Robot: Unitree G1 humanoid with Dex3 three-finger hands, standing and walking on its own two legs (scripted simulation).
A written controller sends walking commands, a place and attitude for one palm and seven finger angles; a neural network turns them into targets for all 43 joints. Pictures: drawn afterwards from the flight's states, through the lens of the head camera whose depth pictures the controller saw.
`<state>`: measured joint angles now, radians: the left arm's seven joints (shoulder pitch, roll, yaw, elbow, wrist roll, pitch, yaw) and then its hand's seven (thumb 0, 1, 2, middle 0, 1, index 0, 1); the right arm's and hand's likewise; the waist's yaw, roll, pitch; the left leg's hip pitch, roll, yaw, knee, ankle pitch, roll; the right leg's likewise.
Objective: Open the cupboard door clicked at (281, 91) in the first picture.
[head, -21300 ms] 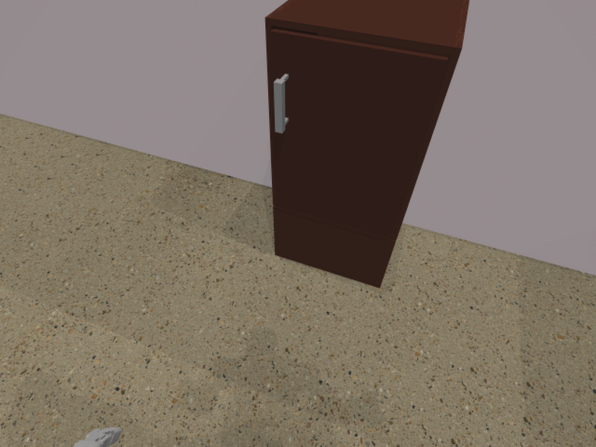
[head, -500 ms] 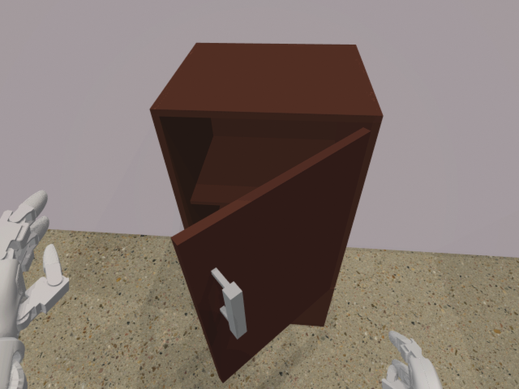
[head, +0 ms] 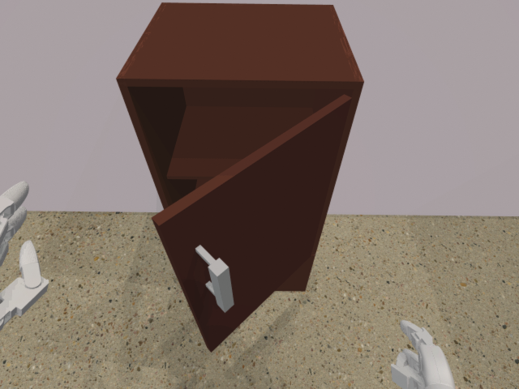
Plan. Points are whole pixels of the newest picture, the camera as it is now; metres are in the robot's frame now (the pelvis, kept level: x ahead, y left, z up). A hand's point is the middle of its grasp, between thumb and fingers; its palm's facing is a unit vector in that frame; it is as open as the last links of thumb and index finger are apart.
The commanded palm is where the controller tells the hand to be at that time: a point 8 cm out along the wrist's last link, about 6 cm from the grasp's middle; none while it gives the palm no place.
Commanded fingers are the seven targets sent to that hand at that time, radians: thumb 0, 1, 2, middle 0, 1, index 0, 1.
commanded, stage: step back with the hand held close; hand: left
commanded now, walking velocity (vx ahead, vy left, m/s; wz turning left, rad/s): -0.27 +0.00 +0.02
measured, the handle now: (214, 279) +0.29 +0.10 -0.02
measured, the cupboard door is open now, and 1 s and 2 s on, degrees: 45 45 45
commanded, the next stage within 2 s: stop stepping back and stand still in 0.78 s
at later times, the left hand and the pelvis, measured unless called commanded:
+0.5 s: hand out of the picture +0.09 +0.32 +0.15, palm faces +0.50 -0.72 -0.48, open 7.4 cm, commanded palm +0.03 +0.34 +0.18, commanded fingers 0.00 0.90 0.90 -0.20 -0.30 -0.20 -0.30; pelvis -0.09 +0.03 -0.01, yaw +5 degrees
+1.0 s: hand out of the picture +0.01 +0.33 +0.14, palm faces +0.49 -0.77 -0.41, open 7.4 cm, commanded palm -0.07 +0.36 +0.18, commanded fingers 0.00 0.90 0.90 -0.20 -0.30 -0.20 -0.30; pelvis -0.18 +0.05 -0.01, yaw +5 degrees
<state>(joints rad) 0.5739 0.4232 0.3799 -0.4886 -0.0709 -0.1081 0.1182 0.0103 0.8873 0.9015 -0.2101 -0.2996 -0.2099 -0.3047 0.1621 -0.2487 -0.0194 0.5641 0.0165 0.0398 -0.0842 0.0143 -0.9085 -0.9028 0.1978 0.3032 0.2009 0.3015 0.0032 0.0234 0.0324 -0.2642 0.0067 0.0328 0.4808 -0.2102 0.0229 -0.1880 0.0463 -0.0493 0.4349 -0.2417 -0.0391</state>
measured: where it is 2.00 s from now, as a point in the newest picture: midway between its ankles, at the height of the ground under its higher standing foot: outside the picture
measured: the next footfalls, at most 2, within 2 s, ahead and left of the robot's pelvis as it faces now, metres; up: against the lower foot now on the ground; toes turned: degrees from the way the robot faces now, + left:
right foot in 0.46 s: -0.06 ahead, -0.09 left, +0.00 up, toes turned +8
left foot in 0.96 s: -0.12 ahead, +0.15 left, +0.00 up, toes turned +5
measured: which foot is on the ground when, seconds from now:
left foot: down 0.00-0.78, up 0.80-0.94, down 0.96-1.00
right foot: down 0.00-0.30, up 0.32-0.44, down 0.46-0.96, up 0.98-1.00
